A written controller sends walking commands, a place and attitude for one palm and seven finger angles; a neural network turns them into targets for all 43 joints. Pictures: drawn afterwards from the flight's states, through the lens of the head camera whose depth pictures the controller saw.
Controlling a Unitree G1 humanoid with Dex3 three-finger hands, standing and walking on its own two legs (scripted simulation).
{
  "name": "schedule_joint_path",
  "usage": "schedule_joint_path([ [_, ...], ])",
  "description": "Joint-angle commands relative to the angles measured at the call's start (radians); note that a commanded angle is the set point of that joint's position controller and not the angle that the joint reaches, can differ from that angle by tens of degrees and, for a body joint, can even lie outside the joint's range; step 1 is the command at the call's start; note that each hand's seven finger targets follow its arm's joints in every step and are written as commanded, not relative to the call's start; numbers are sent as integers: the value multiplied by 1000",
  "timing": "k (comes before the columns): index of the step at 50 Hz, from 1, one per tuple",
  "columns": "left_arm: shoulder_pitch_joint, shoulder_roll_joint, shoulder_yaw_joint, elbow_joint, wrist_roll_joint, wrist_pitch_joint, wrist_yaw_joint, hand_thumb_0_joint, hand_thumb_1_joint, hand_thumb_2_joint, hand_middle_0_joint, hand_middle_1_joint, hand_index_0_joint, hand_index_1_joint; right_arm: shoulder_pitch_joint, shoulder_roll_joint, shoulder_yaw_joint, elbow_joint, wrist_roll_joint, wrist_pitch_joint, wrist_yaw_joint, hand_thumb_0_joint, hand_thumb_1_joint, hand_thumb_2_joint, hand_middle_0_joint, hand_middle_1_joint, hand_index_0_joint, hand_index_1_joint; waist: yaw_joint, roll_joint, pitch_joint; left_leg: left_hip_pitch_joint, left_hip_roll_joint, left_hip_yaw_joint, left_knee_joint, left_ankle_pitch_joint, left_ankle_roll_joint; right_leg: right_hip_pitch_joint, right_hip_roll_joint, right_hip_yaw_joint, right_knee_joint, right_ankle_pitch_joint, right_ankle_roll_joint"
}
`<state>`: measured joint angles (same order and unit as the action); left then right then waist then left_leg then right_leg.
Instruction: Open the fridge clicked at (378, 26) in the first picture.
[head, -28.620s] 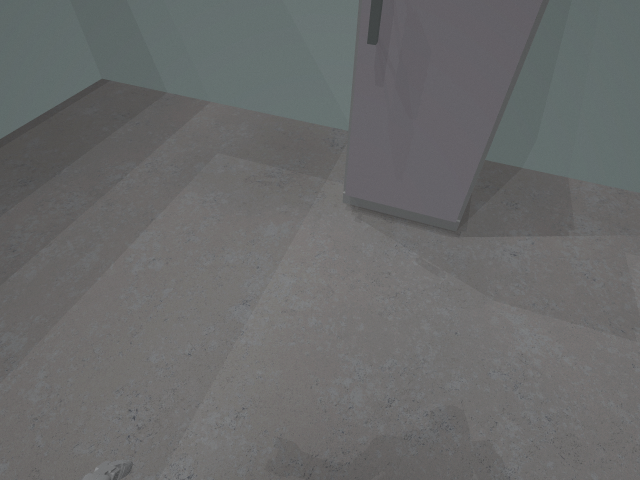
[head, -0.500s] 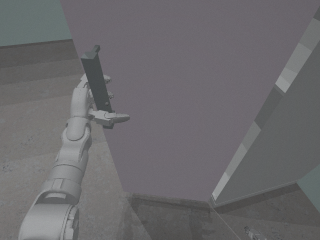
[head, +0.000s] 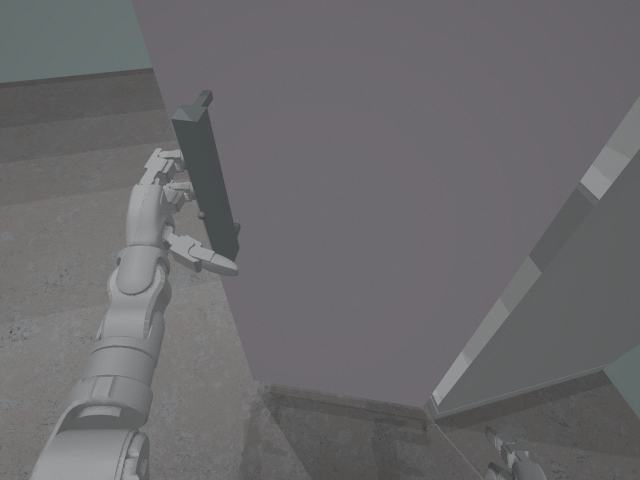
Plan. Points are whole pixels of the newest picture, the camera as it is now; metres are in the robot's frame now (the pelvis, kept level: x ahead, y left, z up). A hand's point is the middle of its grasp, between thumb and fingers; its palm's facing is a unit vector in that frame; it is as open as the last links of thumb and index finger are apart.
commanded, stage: slip the hand off the handle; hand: left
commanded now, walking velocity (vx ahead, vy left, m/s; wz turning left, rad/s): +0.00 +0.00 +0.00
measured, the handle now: (217, 185) +0.45 +0.16 +0.13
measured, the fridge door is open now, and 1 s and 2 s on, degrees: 66 66 66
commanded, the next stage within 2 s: draw the hand back to the body in 1.10 s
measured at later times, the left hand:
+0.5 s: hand (148, 221) +0.37 +0.23 +0.13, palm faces +0.11 -0.99 -0.09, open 14.7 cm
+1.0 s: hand (144, 286) +0.29 +0.20 +0.13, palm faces +0.11 -0.99 -0.10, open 14.7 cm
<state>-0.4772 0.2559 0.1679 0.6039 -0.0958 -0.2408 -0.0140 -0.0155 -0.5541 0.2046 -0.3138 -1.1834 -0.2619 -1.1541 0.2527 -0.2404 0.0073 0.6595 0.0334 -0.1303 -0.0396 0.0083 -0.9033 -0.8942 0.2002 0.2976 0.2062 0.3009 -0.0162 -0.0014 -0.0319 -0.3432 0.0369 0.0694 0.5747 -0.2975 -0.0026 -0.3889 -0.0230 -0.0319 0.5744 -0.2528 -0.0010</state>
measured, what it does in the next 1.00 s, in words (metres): stands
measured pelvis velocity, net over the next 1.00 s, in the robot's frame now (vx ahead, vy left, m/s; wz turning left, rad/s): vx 0.00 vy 0.00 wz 0.03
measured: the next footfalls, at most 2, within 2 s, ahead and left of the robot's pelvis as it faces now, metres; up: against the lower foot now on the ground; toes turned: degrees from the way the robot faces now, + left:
none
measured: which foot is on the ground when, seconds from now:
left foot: down 0.00-1.00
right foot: down 0.00-1.00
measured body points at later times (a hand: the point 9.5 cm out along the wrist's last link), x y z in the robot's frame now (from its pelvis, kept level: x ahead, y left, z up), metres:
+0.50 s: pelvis +0.01 +0.02 +0.00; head +0.02 +0.02 +0.45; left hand +0.36 +0.28 +0.14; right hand +0.14 -0.23 -0.10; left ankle +0.00 +0.12 -0.73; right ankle +0.02 -0.12 -0.73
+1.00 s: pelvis +0.00 +0.00 +0.00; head -0.02 -0.02 +0.45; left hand +0.27 +0.26 +0.14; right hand +0.19 -0.22 -0.08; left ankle +0.00 +0.12 -0.73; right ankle +0.02 -0.12 -0.73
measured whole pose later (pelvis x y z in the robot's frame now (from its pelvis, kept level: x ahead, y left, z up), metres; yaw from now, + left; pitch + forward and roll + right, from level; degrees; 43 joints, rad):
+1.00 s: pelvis +0.00 +0.00 +0.00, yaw +2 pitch +0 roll +0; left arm -0.05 0.28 0.18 0.15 -0.21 -0.14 -0.17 -0.02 -0.56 0.20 -0.25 -1.15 -0.25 -1.15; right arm 0.22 -0.24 0.04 0.62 0.05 -0.19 -0.08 0.01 -0.90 -0.89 0.20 0.30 0.21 0.30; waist 0.04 0.04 -0.05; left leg -0.29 0.04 0.04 0.60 -0.31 -0.01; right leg -0.31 -0.02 -0.06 0.58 -0.27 0.00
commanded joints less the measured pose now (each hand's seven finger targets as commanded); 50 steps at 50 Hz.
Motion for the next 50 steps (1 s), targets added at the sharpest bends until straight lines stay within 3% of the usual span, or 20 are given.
schedule_joint_path([
  [1, -374, 198, 76, -276, -21, -73, -15, 0, -550, 200, -250, -1150, -250, -1150, -3, -140, -49, -120, 7, -36, -10, 0, -900, -900, 200, 300, 200, 300, 15, 11, -356, 127, -31, -27, -49, 299, 23, 185, 21, 9, -37, 316, -21],
  [4, -343, 170, 52, -291, -27, -62, -40, 0, -550, 200, -250, -1150, -250, -1150, -8, -139, -47, -124, 10, -33, -11, 0, -900, -900, 200, 300, 200, 300, 9, 41, -329, 147, -25, -36, -42, 350, 19, 161, 22, 0, -33, 332, -23],
  [6, -305, 170, 49, -287, -37, -48, -61, 0, -550, 200, -250, -1150, -250, -1150, -2, -143, -50, -123, 16, -30, -9, 0, -900, -900, 200, 300, 200, 300, 5, -9, -304, 133, -17, -43, -45, 338, 15, 144, 27, -8, -34, 312, -20],
  [8, -304, 160, 40, -272, -45, -29, -75, 0, -550, 200, -250, -1150, -250, -1150, -12, -144, -45, -127, 19, -27, -12, 0, -900, -900, 200, 300, 200, 300, -2, -18, -257, 108, -20, -45, -52, 278, 15, 123, 26, -10, -45, 266, -20],
  [10, -316, 193, 64, -259, -45, -18, -82, 0, -550, 200, -250, -1150, -250, -1150, -16, -148, -42, -125, 23, -21, -18, 0, -900, -900, 200, 300, 200, 300, 0, 2, -224, 95, -19, -51, -60, 257, 14, 112, 25, -10, -47, 236, -24],
  [11, -346, 178, 49, -282, -49, -18, -87, 0, -550, 200, -250, -1150, -250, -1150, -17, -144, -41, -127, 22, -22, -19, 0, -900, -900, 200, 300, 200, 300, -6, 5, -235, 104, -21, -52, -55, 252, 14, 108, 24, -10, -47, 232, -23],
  [15, -374, 265, 114, -341, -44, -42, -89, 0, -550, 200, -250, -1150, -250, -1150, -15, -146, -38, -128, 13, -25, -27, 0, -900, -900, 200, 300, 200, 300, 11, 70, -309, 138, -21, -65, -47, 295, 8, 126, 23, -7, -29, 238, -30],
  [16, -370, 246, 102, -350, -46, -51, -93, 0, -550, 200, -250, -1150, -250, -1150, -15, -140, -38, -129, 12, -28, -26, 0, -900, -900, 200, 300, 200, 300, 10, 76, -319, 152, -19, -67, -43, 315, 4, 120, 26, -8, -25, 245, -30],
  [20, -351, 255, 112, -317, -58, -59, -110, 0, -550, 200, -250, -1150, -250, -1150, -6, -148, -38, -119, 11, -31, -28, 0, -900, -900, 200, 300, 200, 300, 3, 53, -298, 140, -14, -73, -39, 319, 1, 106, 28, -12, -24, 243, -28],
  [22, -254, 198, 78, -341, -68, -48, -128, 0, -550, 200, -250, -1150, -250, -1150, -12, -143, -41, -136, 14, -37, -21, 0, -900, -900, 200, 300, 200, 300, 22, 80, -316, 153, -13, -76, -41, 347, -7, 114, 28, -17, -19, 241, -30],
  [26, -42, 165, 75, -424, -88, -11, -145, 0, -550, 200, -250, -1150, -250, -1150, -24, -141, -46, -164, 17, -45, -6, 0, -900, -900, 200, 300, 200, 300, 56, 61, -324, 163, -3, -73, -37, 442, -15, 143, 27, -25, -15, 283, -27],
  [29, -22, 164, 79, -479, -90, 12, -126, 0, -550, 200, -250, -1150, -250, -1150, -53, -143, -40, -174, 18, -45, -9, 0, -900, -900, 200, 300, 200, 300, 46, -2, -220, 97, -8, -70, -63, 299, -2, 132, 29, -30, -34, 218, -25],
  [32, -14, 192, 110, -561, -85, 16, -94, 0, -550, 200, -250, -1150, -250, -1150, -76, -136, -36, -187, 17, -54, -13, 0, -900, -900, 200, 300, 200, 300, 49, -14, -205, 84, -15, -64, -76, 205, 8, 132, 28, -24, -47, 160, -23],
  [34, -35, 231, 135, -627, -72, 3, -71, 0, -550, 200, -250, -1150, -250, -1150, -94, -134, -30, -186, 12, -60, -21, 0, -900, -900, 200, 300, 200, 300, 48, 20, -201, 90, -17, -59, -78, 161, 13, 131, 25, -13, -57, 120, -22],
  [38, -43, 209, 101, -667, -68, -24, -70, 0, -550, 200, -250, -1150, -250, -1150, -115, -119, -17, -178, 12, -82, -34, 0, -900, -900, 200, 300, 200, 300, 35, 64, -197, 103, -23, -58, -83, 85, 17, 114, 27, -6, -70, 48, -22],
  [43, 63, 164, 59, -630, -95, -1, -122, 0, -550, 200, -250, -1150, -250, -1150, -124, -118, -10, -172, 18, -105, -46, 0, -900, -900, 200, 300, 200, 300, 33, 53, -172, 91, -30, -54, -83, 47, 19, 123, 24, -3, -90, 25, -19],
  [44, 114, 160, 69, -615, -102, 12, -132, 0, -550, 200, -250, -1150, -250, -1150, -119, -121, -12, -175, 17, -106, -46, 0, -900, -900, 200, 300, 200, 300, 41, 15, -175, 83, -30, -52, -82, 56, 22, 137, 22, -2, -95, 34, -17],
  [48, 211, 152, 71, -652, -126, 59, -157, 0, -550, 200, -250, -1150, -250, -1150, -131, -118, -7, -195, 21, -116, -46, 0, -900, -900, 200, 300, 200, 300, 59, -14, -149, 58, -37, -46, -82, 68, 22, 155, 13, -3, -102, 52, -11],
  [49, 230, 180, 99, -662, -125, 61, -156, 0, -550, 200, -250, -1150, -250, -1150, -130, -122, -10, -192, 20, -117, -47, 0, -900, -900, 200, 300, 200, 300, 60, -36, -145, 59, -34, -43, -75, 84, 25, 161, 13, 0, -102, 65, -9],
  [50, 244, 178, 105, -687, -132, 64, -155, 0, -550, 200, -250, -1150, -250, -1150, -136, -118, -8, -200, 19, -118, -46, 0, -900, -900, 200, 300, 200, 300, 68, -21, -150, 57, -38, -40, -78, 83, 25, 166, 10, 3, -103, 63, -8],
])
